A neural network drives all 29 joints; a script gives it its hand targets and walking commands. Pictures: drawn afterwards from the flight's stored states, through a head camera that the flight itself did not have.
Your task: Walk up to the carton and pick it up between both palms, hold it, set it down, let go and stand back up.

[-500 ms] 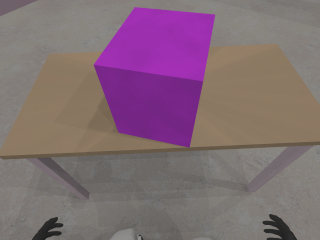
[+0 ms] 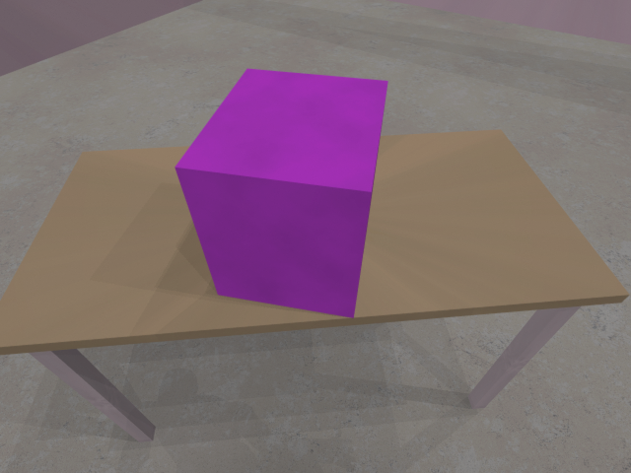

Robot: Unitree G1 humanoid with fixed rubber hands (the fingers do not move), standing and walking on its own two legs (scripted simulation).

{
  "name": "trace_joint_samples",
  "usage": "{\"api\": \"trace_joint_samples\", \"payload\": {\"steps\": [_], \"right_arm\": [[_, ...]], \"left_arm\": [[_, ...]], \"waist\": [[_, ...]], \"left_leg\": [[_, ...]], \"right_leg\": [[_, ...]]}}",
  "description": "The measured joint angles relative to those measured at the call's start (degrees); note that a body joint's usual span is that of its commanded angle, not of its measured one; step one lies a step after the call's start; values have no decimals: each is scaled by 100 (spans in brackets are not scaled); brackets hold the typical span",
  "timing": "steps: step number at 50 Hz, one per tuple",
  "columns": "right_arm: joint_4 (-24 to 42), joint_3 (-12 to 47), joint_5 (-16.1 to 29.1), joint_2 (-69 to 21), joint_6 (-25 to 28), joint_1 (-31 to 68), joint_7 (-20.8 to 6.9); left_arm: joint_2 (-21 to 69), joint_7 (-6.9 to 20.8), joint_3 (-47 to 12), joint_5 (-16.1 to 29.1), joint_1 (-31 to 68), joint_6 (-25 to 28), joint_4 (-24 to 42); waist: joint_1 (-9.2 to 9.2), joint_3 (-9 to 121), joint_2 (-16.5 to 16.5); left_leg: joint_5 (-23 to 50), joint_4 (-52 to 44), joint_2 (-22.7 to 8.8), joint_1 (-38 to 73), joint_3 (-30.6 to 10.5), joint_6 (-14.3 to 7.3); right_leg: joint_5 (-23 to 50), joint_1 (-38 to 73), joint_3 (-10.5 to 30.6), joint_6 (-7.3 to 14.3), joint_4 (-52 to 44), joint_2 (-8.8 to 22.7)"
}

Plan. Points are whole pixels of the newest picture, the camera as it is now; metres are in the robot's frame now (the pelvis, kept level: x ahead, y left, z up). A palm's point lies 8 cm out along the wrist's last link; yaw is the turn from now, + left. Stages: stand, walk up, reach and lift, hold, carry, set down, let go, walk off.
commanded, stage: walk up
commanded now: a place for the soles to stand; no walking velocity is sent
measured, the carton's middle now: (299, 191) +0.55 +0.03 +0.04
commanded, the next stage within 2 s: reach and lift in 1.76 s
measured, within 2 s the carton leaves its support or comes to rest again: neither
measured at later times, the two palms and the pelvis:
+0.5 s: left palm out of the picture +0.11 +0.32 -0.11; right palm (515, 454) +0.17 -0.27 -0.11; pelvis +0.06 +0.01 +0.00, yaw +2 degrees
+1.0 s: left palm out of the picture +0.13 +0.30 -0.11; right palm out of the picture +0.14 -0.28 -0.12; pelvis +0.07 +0.01 +0.01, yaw +2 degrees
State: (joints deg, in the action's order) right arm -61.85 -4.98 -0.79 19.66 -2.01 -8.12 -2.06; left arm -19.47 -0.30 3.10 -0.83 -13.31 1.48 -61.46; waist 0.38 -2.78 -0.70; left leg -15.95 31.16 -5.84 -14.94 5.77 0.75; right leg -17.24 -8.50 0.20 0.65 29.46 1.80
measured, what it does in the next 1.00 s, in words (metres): shifts its weight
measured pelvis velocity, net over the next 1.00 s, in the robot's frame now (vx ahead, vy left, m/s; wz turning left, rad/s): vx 0.07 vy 0.01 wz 0.03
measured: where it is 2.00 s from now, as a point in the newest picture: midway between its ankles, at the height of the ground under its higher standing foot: outside the picture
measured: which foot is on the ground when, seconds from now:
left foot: down 0.00-1.00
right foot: down 0.00-1.00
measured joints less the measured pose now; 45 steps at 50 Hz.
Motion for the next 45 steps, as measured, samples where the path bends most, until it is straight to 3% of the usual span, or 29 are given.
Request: {"api": "trace_joint_samples", "payload": {"steps": [3, 6, 8, 11, 15, 19, 24, 45], "right_arm": [[108, -46, 27, 98, -74, -141, -46], [298, -88, 67, 198, 105, -201, -10], [367, -71, 38, 218, 193, -237, 36], [397, -45, 14, 185, 200, -179, 103], [450, 98, 28, -14, 152, -6, 134], [421, 228, 155, -134, 108, 201, 100], [314, 338, 196, -152, 202, 372, 115], [-332, 338, 154, -34, 212, 278, 228]], "left_arm": [[157, -73, 27, -93, -277, 33, 122], [207, -131, 4, -92, -358, 53, 219], [161, -122, -29, -62, -346, 40, 289], [34, -83, -63, 35, -254, -20, 370], [-145, -63, -49, 139, -40, -152, 459], [-181, -45, -80, 95, 78, -54, 362], [-179, -25, -184, 124, 285, 28, 229], [22, -133, -207, 155, 631, -3, -192]], "waist": [[-163, 116, -121], [-204, -80, -253], [-175, -185, -271], [-165, -335, -112], [-181, -374, 230], [-131, -305, 180], [-100, -236, 68], [11, -215, 63]], "left_leg": [[-873, 1409, 276, -521, -592, -91], [-920, 1466, 356, -627, -796, -78], [-471, 900, 313, -523, -668, -107], [809, 69, 420, -222, -514, -147], [515, 137, 609, -240, -419, -145], [571, -139, 509, -115, -463, -63], [664, -481, 450, 76, -458, -58], [606, -726, 467, 435, -372, -21]], "right_leg": [[19, 158, 62, -58, -267, -78], [78, 417, -8, -135, -479, -111], [-35, 491, -121, -220, -386, -95], [-479, 343, -161, -311, 277, 67], [-981, 136, 90, -86, 666, 143], [-373, 425, 83, -285, -46, 41], [-147, 728, 80, -276, -671, -13], [-150, 1104, 77, -257, -993, 50]]}}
